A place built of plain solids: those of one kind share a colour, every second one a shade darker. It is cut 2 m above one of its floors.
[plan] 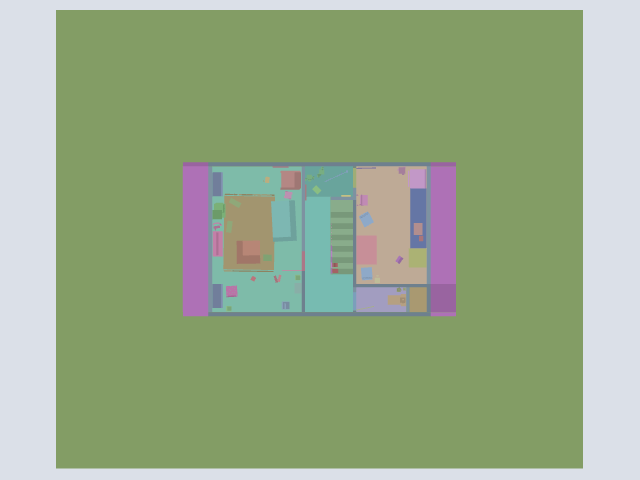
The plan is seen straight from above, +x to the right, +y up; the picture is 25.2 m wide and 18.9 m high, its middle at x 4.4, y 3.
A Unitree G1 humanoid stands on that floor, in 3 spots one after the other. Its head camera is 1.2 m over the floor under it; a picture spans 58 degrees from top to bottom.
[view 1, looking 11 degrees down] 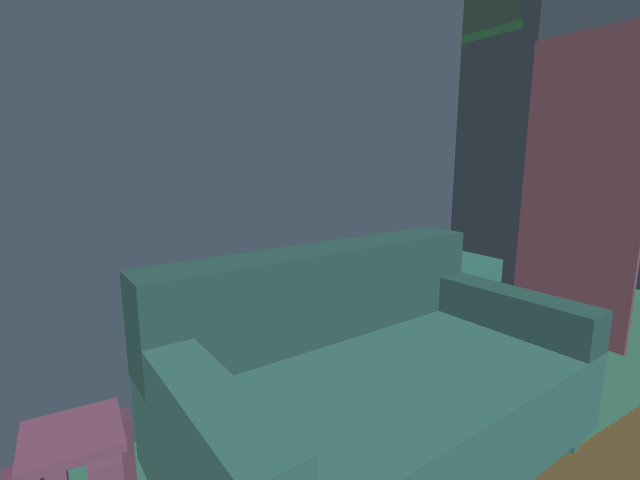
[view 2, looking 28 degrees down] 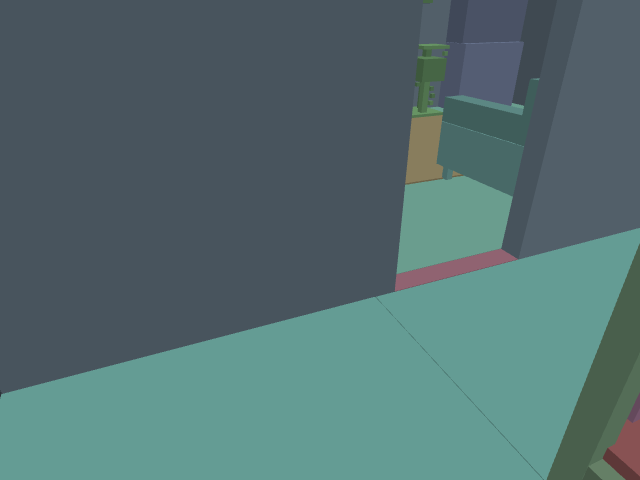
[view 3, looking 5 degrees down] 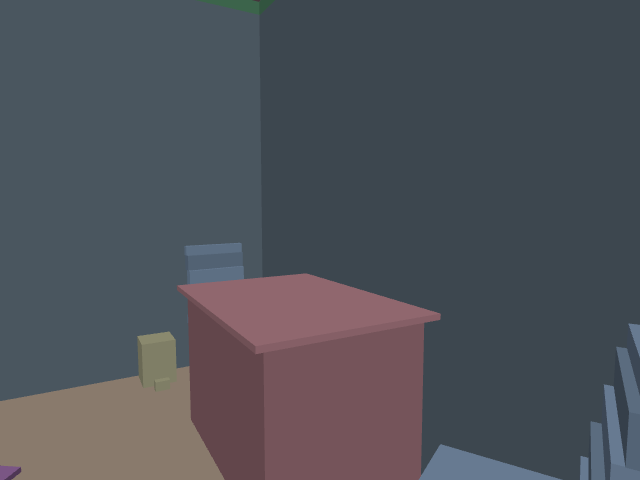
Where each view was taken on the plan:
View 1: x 1.82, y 4.78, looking -33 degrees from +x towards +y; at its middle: wall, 2.25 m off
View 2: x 5.26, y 0.77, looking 157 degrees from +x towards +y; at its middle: wall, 1.79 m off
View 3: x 7.12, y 4.42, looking -120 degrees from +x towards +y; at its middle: wall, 2.60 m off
